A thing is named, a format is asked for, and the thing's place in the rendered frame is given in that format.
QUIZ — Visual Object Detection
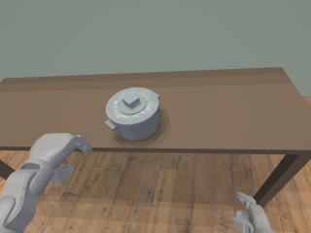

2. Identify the right robot hand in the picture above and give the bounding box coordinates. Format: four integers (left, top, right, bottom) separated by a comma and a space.
232, 192, 271, 233

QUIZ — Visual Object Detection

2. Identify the lid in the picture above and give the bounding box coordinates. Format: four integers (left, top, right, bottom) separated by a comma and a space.
106, 87, 159, 126

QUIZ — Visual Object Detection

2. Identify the left robot hand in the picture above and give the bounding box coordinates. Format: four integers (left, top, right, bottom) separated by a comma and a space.
28, 133, 92, 183

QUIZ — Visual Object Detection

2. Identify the pot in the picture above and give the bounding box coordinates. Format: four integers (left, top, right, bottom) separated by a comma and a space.
105, 92, 160, 141

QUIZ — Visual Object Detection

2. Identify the table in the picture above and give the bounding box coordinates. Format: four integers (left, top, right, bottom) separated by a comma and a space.
0, 67, 311, 208

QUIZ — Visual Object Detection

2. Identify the robot left forearm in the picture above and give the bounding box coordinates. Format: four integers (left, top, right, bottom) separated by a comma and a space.
0, 159, 54, 233

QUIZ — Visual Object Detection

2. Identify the knob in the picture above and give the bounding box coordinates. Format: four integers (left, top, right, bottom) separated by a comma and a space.
121, 92, 140, 108

